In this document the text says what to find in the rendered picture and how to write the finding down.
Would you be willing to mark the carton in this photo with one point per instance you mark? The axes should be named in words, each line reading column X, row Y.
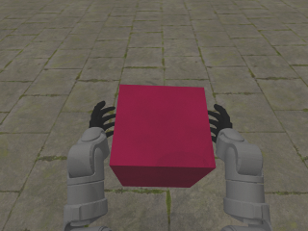
column 162, row 137

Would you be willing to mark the left robot forearm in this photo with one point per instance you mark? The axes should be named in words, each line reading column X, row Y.
column 86, row 201

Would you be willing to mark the right robot forearm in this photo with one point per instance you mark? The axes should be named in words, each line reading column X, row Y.
column 243, row 171

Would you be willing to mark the left robot hand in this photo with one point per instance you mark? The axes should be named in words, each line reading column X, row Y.
column 96, row 119

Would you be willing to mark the right robot hand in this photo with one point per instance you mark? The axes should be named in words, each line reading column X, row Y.
column 222, row 123

